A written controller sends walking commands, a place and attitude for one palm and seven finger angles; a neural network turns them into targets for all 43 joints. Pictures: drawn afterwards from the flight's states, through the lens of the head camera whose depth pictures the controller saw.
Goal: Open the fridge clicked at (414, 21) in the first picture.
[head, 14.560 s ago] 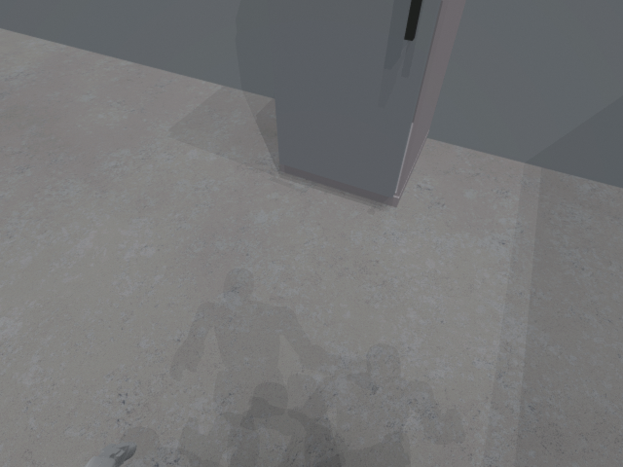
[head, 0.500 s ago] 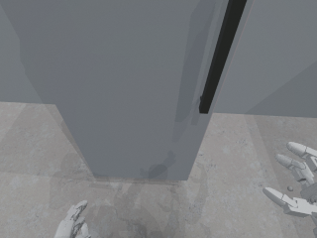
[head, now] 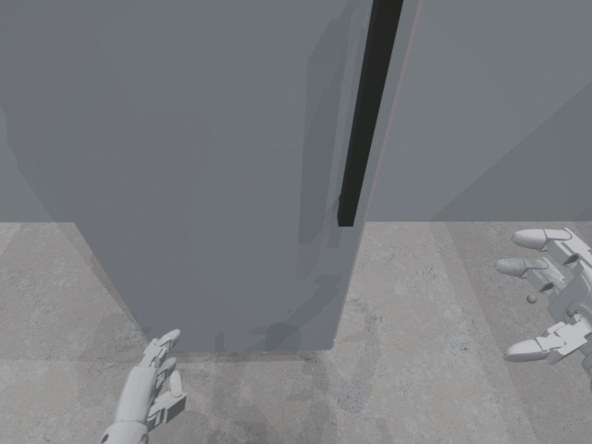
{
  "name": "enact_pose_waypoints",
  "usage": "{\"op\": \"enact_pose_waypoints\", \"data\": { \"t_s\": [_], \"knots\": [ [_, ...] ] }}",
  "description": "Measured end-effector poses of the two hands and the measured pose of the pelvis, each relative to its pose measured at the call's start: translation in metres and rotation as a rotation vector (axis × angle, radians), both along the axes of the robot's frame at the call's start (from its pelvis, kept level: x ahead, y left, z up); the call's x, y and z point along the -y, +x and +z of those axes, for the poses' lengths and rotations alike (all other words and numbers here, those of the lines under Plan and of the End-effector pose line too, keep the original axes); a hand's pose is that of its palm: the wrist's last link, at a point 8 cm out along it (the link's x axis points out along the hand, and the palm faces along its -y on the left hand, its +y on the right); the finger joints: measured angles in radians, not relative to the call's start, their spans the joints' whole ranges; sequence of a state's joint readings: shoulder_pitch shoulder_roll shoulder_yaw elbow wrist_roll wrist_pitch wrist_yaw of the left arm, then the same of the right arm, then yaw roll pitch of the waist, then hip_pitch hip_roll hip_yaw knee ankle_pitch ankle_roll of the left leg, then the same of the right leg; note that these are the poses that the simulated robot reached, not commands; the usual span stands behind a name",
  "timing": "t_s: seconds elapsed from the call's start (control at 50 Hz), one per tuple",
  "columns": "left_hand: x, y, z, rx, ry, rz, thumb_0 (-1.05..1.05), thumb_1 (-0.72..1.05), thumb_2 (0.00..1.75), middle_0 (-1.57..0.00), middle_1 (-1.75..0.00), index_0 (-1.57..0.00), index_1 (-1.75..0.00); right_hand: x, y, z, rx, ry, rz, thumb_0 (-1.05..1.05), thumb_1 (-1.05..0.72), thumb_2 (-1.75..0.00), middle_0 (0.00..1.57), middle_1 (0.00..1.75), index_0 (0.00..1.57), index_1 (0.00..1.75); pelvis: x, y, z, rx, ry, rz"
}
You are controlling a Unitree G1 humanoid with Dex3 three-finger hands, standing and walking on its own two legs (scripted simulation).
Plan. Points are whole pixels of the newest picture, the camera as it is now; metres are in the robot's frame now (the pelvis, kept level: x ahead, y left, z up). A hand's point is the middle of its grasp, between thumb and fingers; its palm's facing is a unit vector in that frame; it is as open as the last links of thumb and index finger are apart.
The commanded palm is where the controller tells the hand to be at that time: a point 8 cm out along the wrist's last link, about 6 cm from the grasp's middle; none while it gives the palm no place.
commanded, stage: raise the hand to about handle height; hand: right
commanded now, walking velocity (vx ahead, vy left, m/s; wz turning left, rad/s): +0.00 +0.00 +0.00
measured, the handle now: (361, 116) +0.50 -0.08 +0.21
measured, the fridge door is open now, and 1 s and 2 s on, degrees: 0 0 0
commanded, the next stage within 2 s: move the hooked fingers beside the handle in 0.70 s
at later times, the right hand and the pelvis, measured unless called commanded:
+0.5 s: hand (537, 262) +0.28 -0.26 +0.17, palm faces +0.06 +1.00 -0.04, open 13.9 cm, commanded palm +0.25 -0.30 +0.18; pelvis +0.00 +0.02 +0.01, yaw +1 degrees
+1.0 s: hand (523, 259) +0.28 -0.24 +0.17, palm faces +0.05 +1.00 -0.04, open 13.9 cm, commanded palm +0.26 -0.28 +0.18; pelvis +0.00 +0.03 +0.01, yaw +0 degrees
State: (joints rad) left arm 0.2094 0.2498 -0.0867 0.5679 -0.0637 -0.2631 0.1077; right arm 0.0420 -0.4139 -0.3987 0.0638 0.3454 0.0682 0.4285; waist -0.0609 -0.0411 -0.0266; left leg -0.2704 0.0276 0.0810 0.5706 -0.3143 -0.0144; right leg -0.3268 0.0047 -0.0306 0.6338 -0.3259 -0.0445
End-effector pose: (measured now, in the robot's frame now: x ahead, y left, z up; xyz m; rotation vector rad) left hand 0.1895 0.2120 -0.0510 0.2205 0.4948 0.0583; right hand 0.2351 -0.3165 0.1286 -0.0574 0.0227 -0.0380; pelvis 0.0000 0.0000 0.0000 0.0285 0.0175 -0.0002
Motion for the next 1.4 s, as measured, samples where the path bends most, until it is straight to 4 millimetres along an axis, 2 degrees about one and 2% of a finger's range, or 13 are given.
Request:
{"op": "enact_pose_waypoints", "data": {
  "t_s": [0.14,0.22,0.34,0.42,0.52,0.74,0.96,1.18,1.4],
  "knots": [
    [-0.001,-0.01,-0.005,-0.053,0.001,0.0,0.01,0.9,0.9,-0.2,-0.3,-0.21,-0.3,0.012,0.008,0.044,0.149,-0.033,-0.032,-0.01,0.49,-0.3,0.3,1.19,0.31,1.19,-0.004,0.002,0.004,0.02,-0.003,-0.004],
    [-0.008,-0.015,-0.01,-0.076,-0.007,0.019,0.01,0.9,0.9,-0.2,-0.3,-0.21,-0.3,0.019,0.019,0.053,0.101,-0.027,-0.037,-0.01,0.49,-0.3,0.3,1.19,0.31,1.2,-0.005,0.001,0.006,0.023,-0.005,-0.006],
    [-0.023,-0.022,-0.011,-0.09,-0.01,0.052,0.01,0.9,0.9,-0.2,-0.3,-0.2,-0.3,0.007,0.027,0.043,0.017,-0.01,0.011,-0.01,0.5,-0.3,0.3,1.2,0.3,1.2,-0.009,0.001,0.007,0.013,-0.012,0.003],
    [-0.032,-0.024,-0.008,-0.086,0.002,0.066,0.01,0.9,0.9,-0.2,-0.3,-0.2,-0.3,-0.003,0.024,0.038,0.046,0.008,0.017,-0.01,0.49,-0.3,0.3,1.2,0.3,1.2,-0.013,0.002,0.008,0.017,-0.014,0.011],
    [-0.039,-0.021,-0.004,-0.071,0.013,0.072,0.01,0.9,0.9,-0.2,-0.3,-0.2,-0.3,-0.005,0.021,0.038,0.074,0.013,-0.027,-0.01,0.5,-0.3,0.3,1.2,0.31,1.2,-0.018,0.002,0.008,0.026,-0.014,0.011],
    [-0.042,-0.012,-0.004,-0.05,-0.004,0.071,0.01,0.9,0.9,-0.2,-0.3,-0.2,-0.3,-0.014,0.023,0.039,0.047,0.001,-0.011,-0.01,0.5,-0.3,0.3,1.2,0.31,1.2,-0.025,0.002,0.007,0.027,-0.017,0.007],
    [-0.042,-0.013,-0.006,-0.049,-0.012,0.07,0.01,0.9,0.9,-0.2,-0.3,-0.2,-0.3,-0.016,0.023,0.04,0.066,0.016,-0.02,-0.01,0.5,-0.3,0.3,1.2,0.31,1.2,-0.026,0.002,0.006,0.028,-0.018,0.005],
    [-0.04,-0.023,-0.009,-0.065,-0.009,0.09,0.01,0.9,0.9,-0.2,-0.3,-0.2,-0.3,-0.041,0.044,0.04,0.083,0.027,0.024,-0.01,0.5,-0.29,0.3,1.2,0.31,1.2,-0.022,-0.004,0.006,0.031,-0.02,0.005],
    [-0.04,-0.038,-0.013,-0.102,-0.015,0.117,0.01,0.9,0.9,-0.2,-0.3,-0.2,-0.3,-0.051,0.065,0.041,0.067,0.035,0.019,-0.01,0.5,-0.3,0.3,1.2,0.31,1.2,-0.019,-0.005,0.007,0.025,-0.023,0.017]
  ]
}}
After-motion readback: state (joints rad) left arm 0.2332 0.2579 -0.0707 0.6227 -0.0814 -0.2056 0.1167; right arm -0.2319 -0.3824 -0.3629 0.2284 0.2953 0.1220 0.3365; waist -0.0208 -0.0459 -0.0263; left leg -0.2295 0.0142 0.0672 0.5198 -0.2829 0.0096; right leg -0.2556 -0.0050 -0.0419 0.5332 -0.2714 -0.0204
